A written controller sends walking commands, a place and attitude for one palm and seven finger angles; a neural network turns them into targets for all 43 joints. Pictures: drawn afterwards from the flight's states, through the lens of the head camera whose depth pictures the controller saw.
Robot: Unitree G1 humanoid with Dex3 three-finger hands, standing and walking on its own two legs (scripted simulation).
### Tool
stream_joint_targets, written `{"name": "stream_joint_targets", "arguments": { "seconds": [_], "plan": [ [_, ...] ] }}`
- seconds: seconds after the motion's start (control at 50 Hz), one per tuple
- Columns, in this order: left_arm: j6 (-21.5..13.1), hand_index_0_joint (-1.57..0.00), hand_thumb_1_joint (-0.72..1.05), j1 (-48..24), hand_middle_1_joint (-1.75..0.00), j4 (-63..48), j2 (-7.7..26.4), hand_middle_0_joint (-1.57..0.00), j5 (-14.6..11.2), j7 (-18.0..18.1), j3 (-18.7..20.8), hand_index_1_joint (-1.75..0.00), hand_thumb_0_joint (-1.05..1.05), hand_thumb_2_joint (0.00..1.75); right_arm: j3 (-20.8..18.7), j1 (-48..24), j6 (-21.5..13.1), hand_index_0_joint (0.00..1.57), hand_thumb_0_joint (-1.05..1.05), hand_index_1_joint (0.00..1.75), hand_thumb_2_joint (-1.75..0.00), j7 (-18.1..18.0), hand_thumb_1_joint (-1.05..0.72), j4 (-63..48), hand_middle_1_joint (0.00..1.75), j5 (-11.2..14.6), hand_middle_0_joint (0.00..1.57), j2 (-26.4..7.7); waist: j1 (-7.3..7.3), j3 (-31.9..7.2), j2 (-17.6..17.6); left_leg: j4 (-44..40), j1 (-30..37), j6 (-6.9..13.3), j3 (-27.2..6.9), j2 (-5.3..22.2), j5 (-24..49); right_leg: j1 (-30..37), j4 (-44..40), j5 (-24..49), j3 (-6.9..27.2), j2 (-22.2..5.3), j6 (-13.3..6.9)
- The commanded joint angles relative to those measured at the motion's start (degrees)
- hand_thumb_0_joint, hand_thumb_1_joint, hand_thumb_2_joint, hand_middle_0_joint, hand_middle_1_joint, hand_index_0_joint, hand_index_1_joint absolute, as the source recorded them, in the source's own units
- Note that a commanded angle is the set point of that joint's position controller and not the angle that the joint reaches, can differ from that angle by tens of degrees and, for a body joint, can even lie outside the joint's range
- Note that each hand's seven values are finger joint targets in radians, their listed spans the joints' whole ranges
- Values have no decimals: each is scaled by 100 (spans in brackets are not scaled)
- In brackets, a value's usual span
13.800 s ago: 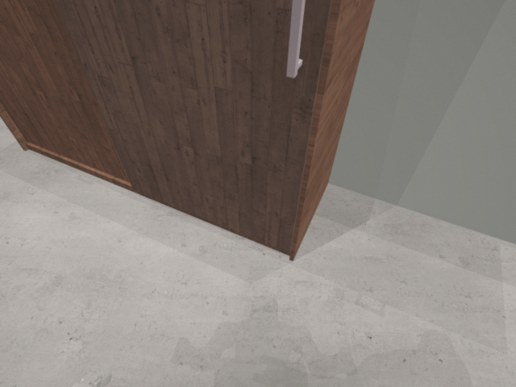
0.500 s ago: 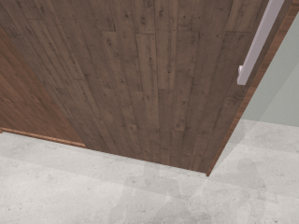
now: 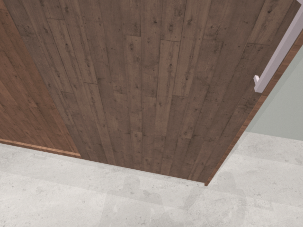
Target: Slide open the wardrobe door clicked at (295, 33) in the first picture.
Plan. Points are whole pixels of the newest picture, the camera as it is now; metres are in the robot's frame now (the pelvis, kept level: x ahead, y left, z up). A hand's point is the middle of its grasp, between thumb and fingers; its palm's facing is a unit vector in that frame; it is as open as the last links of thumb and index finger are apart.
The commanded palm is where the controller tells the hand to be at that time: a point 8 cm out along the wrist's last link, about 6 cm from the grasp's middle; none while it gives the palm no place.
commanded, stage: come to a stop and stand still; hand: right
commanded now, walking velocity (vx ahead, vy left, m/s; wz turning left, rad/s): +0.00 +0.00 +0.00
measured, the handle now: (277, 49) +0.52 -0.29 +0.24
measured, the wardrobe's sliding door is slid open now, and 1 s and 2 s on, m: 0.00 0.00 0.00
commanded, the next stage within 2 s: look again from close up in 0.14 s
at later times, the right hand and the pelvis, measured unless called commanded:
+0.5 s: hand out of the picture -0.02 -0.20 -0.18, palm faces +0.03 +0.98 -0.17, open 7.4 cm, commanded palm none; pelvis -0.02 -0.04 +0.00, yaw +1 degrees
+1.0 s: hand out of the picture -0.01 -0.22 -0.18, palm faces +0.00 +0.98 -0.18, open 7.4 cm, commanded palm none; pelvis -0.01 -0.06 +0.00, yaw +2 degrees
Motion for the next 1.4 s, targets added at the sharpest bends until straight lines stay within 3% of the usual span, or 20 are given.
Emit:
{"name": "stream_joint_targets", "arguments": {
  "seconds": [0.0,0.2,0.22,0.24,0.26,0.28,0.3,0.32,0.34,0.36,0.38,0.4,0.42,0.44,0.54,0.6,0.7,0.82,0.92,1.38],
  "plan": [
    [-85,-20,90,425,-30,-63,397,-20,-27,41,21,-30,0,90,-7,464,-63,20,0,30,-90,-3,-90,-91,30,-22,20,-505,-7,290,-63,-812,-394,-254,-814,925,1744,216,-292,961,96,-250,-242],
    [-115,-20,90,397,-30,-93,434,-20,-38,43,0,-30,0,90,41,713,-111,20,0,30,-90,-5,-90,43,30,-32,20,-386,12,281,134,-973,-447,-211,-861,904,1432,350,-467,748,87,-222,-257],
    [-276,-20,90,-330,-30,-505,577,-20,-53,-24,0,-30,0,90,-11,1374,-298,20,0,30,-90,-214,-90,159,30,-158,20,-590,-353,395,537,-672,-199,-801,-1516,1441,5286,-731,1200,-60,-289,-27,-153],
    [-195,-20,90,105,-30,-732,336,-20,-53,-35,-5,-30,0,90,-63,1321,-357,20,0,30,-90,-193,-90,-70,30,-164,20,-803,5,-145,496,-364,251,-584,-1499,1662,5729,-895,1499,-784,254,165,-357],
    [-181,-20,90,167,-30,-711,352,-20,-52,-38,42,-30,0,90,-33,1113,-342,20,0,30,-90,-147,-90,-187,30,-150,20,-685,57,-159,-39,-383,113,-185,-1225,1570,4992,-859,1524,-784,193,124,-424],
    [-216,-20,90,236,-30,-705,155,-20,-65,-71,-16,-30,0,90,-63,949,-364,20,0,30,-90,-124,-90,-220,30,-161,20,-673,63,-422,69,-325,193,181,-1062,1518,4577,-715,1291,-726,108,118,-357],
    [-232,-20,90,333,-30,-714,177,-20,-71,-81,-11,-30,0,90,-42,939,-366,20,0,30,-90,-100,-90,-321,30,-168,20,-643,80,-477,385,-324,86,278,-1029,1382,3858,-562,1064,-624,55,223,-338],
    [-246,-20,90,496,-30,-710,218,-20,-61,-74,-11,-30,0,90,-29,829,-334,20,0,30,-90,-98,-90,-385,30,-159,20,-576,153,-472,791,-313,-117,289,-955,1269,3024,-348,702,-436,74,245,-352],
    [-264,-20,90,637,-30,-661,279,-20,-46,-64,-8,-30,0,90,-9,761,-294,20,0,30,-90,-95,-90,-401,30,-136,20,-475,189,-361,825,-286,-469,223,-937,1154,2067,-71,313,-155,118,211,-369],
    [-295,-20,90,719,-30,-640,371,-20,-32,-57,-9,-30,0,90,17,733,-252,20,0,30,-90,-77,-90,-430,30,-106,20,-376,185,-183,621,-224,-761,106,-891,969,1222,24,77,80,260,103,-415],
    [-347,-20,90,747,-30,-626,439,-20,-1,-52,-7,-30,0,90,27,733,-212,20,0,30,-90,-63,-90,-453,30,-100,20,-269,124,52,20,-152,-904,10,-799,780,670,-122,-50,497,451,-103,-506],
    [-341,-20,90,681,-30,-662,546,-20,24,-36,-30,-30,0,90,27,777,-174,20,0,30,-90,-54,-90,-482,30,-87,20,-239,38,350,-48,-188,-934,-50,-773,639,256,-498,-194,386,613,-260,-598],
    [-340,-20,90,573,-30,-667,544,-20,30,-26,-41,-30,0,90,34,795,-136,20,0,30,-90,-34,-90,-474,30,-100,20,-249,-17,500,-443,-138,-862,-70,-737,589,73,-750,-392,146,731,-235,-633],
    [-339,-20,90,467,-30,-687,541,-20,23,-27,-51,-30,0,90,44,834,-104,20,0,30,-90,-16,-90,-440,30,-108,20,-293,-75,605,-569,-81,-787,-87,-676,570,29,-905,-589,-126,825,-219,-663],
    [-346,-20,90,483,-30,-754,714,-20,23,-23,-49,-30,0,90,70,902,-46,20,0,30,-90,37,-90,-461,30,-124,20,-342,-136,679,-201,13,-605,-125,-580,546,26,-1186,-1035,-1076,988,-226,-717],
    [-358,-20,90,501,-30,-737,748,-20,20,-29,-44,-30,0,90,70,863,-47,20,0,30,-90,50,-90,-508,30,-129,20,-399,-149,547,-79,13,-548,-141,-566,590,112,-1126,-1059,-1049,982,-218,-734],
    [-374,-20,90,540,-30,-669,777,-20,13,-33,-46,-30,0,90,69,795,-60,20,0,30,-90,60,-90,-526,30,-117,20,-460,-118,347,4,-28,-517,-150,-605,655,264,-911,-964,-706,917,-185,-733],
    [-416,-20,90,582,-30,-536,742,-20,-9,-20,-65,-30,0,90,60,777,-96,20,0,30,-90,50,-90,-456,30,-97,20,-522,-94,43,18,-57,-423,-163,-666,741,661,-494,-679,343,726,-140,-721],
    [-418,-20,90,551,-30,-439,730,-20,-23,-1,-72,-30,0,90,58,767,-104,20,0,30,-90,34,-90,-378,30,-92,20,-536,-64,44,21,-67,-450,-171,-698,777,899,-272,-503,917,585,-120,-695],
    [-379,-20,90,133,-30,-331,859,-20,-19,8,-68,-30,0,90,24,545,-124,20,0,30,-90,44,-90,-362,30,-95,20,-727,-75,51,81,-191,-330,-141,-768,841,1424,-39,-378,1318,504,-125,-637]
  ]
}}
